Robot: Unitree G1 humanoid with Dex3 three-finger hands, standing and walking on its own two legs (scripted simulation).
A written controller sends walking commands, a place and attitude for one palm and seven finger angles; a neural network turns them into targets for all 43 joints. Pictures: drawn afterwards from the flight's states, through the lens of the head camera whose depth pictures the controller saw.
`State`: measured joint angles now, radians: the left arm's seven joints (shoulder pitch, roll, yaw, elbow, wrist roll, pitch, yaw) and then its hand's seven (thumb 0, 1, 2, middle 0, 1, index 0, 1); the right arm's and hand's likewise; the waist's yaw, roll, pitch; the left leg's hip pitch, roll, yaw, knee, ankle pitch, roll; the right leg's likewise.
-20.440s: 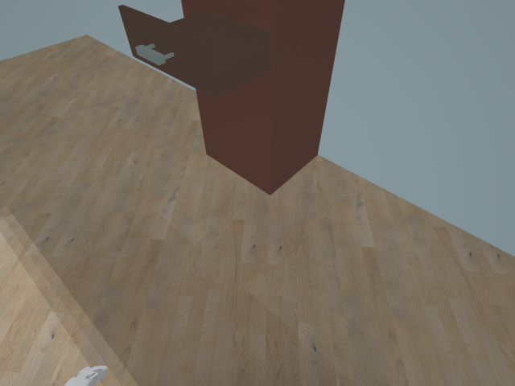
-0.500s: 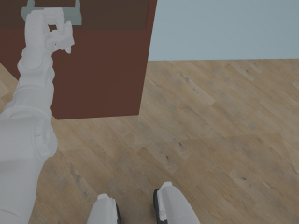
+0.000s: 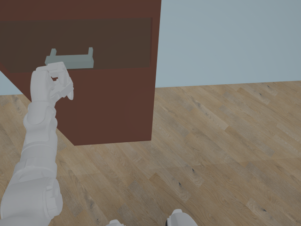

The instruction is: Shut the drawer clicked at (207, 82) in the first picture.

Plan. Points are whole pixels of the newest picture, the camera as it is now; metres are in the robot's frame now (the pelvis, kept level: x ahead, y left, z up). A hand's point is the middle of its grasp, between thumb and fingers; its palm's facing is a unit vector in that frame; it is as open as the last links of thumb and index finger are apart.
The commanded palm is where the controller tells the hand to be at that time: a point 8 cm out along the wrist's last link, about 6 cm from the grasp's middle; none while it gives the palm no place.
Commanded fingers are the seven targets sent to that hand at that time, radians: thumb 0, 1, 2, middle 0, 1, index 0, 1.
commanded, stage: draw the hand back to the body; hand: left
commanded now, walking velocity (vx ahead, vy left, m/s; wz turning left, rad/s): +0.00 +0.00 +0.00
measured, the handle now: (71, 56) +0.59 +0.19 +0.07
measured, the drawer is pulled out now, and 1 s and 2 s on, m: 0.00 0.00 0.00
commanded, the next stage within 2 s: step back with the hand held close in 1.18 s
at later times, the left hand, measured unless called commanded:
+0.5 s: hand (22, 139) +0.30 +0.21 +0.15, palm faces +0.21 -0.95 -0.22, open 3.3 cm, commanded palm +0.26 +0.26 +0.16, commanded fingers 0.00 0.90 0.90 -1.40 -1.60 -1.40 -1.60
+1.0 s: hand out of the picture +0.18 +0.25 +0.20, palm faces +0.41 -0.81 -0.41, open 3.2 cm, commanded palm +0.12 +0.29 +0.22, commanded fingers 0.00 0.90 0.90 -1.40 -1.60 -1.40 -1.60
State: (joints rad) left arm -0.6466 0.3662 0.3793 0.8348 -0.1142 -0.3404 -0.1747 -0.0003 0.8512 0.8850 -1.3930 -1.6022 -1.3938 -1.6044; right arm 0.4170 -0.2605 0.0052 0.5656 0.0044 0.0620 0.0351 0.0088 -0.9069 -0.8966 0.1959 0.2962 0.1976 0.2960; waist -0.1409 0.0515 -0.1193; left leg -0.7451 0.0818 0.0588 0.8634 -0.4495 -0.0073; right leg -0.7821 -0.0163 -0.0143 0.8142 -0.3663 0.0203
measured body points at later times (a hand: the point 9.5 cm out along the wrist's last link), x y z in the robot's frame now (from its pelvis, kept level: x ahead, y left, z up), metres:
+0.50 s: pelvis +0.00 +0.01 +0.04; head +0.01 -0.01 +0.49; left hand +0.28 +0.26 +0.16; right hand +0.20 -0.21 -0.04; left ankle -0.03 +0.12 -0.70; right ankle +0.00 -0.14 -0.70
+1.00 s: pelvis +0.00 +0.00 +0.05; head -0.01 -0.03 +0.50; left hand +0.15 +0.29 +0.22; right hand +0.20 -0.21 -0.04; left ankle -0.03 +0.12 -0.70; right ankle +0.00 -0.14 -0.70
